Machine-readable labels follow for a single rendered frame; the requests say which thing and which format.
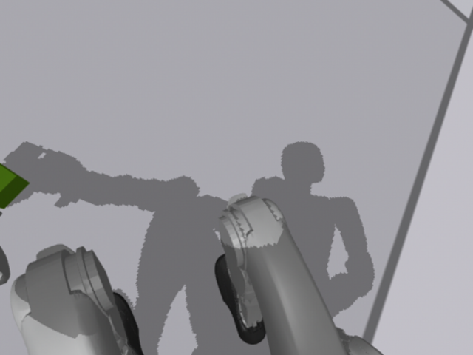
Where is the right robot foot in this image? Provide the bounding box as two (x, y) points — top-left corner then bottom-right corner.
(214, 254), (266, 345)

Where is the right robot hand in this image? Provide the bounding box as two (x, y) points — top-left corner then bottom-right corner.
(336, 327), (383, 355)

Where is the left robot foot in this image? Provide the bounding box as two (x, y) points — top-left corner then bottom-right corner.
(113, 292), (143, 355)

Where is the cube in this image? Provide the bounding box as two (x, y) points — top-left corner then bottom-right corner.
(0, 163), (29, 209)

